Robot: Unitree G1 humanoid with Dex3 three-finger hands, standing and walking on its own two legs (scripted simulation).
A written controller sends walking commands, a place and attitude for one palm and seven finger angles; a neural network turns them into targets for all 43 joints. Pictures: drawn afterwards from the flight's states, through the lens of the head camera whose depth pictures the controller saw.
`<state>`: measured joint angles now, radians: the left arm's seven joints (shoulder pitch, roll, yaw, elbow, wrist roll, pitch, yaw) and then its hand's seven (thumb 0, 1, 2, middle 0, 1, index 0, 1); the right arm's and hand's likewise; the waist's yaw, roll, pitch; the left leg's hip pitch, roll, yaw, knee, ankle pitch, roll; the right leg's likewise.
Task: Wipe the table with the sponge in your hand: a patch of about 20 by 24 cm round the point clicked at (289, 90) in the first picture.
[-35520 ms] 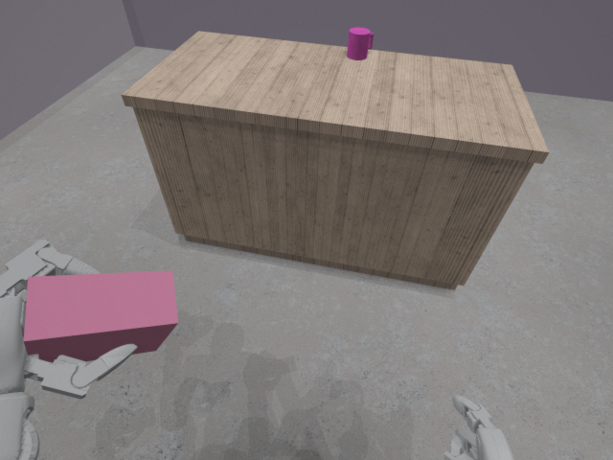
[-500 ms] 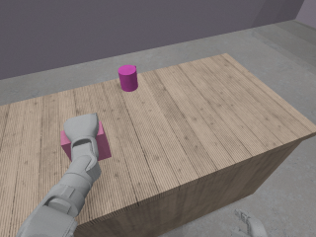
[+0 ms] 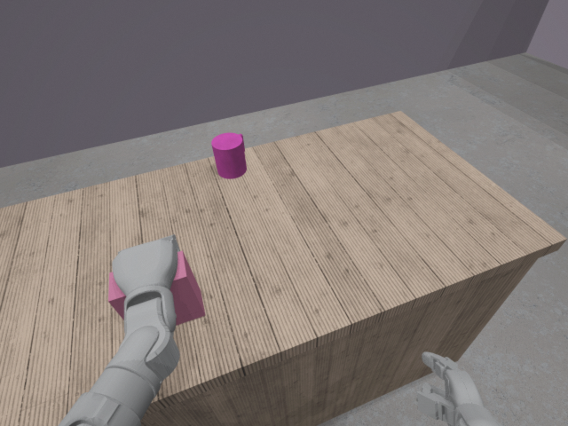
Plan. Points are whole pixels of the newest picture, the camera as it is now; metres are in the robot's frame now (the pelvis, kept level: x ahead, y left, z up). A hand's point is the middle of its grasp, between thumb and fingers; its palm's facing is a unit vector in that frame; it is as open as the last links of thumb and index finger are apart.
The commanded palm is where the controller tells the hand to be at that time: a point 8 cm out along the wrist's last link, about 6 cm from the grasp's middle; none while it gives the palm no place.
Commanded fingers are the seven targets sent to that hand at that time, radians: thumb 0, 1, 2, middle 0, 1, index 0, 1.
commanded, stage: wipe back along the middle lane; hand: left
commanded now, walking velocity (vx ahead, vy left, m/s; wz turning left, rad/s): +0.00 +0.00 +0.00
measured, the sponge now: (163, 301) +0.30 +0.24 -0.01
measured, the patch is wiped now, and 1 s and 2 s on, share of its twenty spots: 0.70 0.85 0.85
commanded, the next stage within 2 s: slide across to the third lane in 0.34 s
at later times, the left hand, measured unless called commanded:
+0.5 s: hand (163, 312) +0.27 +0.22 +0.02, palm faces -0.02 -0.04 -1.00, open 9.9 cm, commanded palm +0.23 +0.18 +0.06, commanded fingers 0.00 0.10 1.30 -1.20 -1.60 -1.20 -1.60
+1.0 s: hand (201, 297) +0.29 +0.17 +0.03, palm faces -0.03 -0.05 -1.00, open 9.9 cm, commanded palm +0.27 +0.13 +0.08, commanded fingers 0.00 0.10 1.30 -1.20 -1.60 -1.20 -1.60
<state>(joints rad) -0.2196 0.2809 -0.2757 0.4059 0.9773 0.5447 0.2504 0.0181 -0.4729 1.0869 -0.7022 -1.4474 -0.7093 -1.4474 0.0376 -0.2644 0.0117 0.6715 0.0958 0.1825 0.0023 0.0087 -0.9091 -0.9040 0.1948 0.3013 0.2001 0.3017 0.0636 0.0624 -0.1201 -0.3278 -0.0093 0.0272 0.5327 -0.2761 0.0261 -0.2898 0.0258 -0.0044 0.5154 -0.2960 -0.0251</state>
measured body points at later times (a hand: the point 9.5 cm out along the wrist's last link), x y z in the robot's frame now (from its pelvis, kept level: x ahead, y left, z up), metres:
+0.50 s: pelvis -0.02 -0.01 +0.00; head -0.04 -0.04 +0.45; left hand +0.26 +0.22 +0.08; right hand +0.22 -0.22 -0.09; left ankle +0.00 +0.10 -0.73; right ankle -0.02 -0.11 -0.73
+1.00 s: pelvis -0.02 -0.02 +0.00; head -0.04 -0.06 +0.45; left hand +0.29 +0.17 +0.08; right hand +0.21 -0.22 -0.10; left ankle +0.00 +0.10 -0.73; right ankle -0.02 -0.11 -0.73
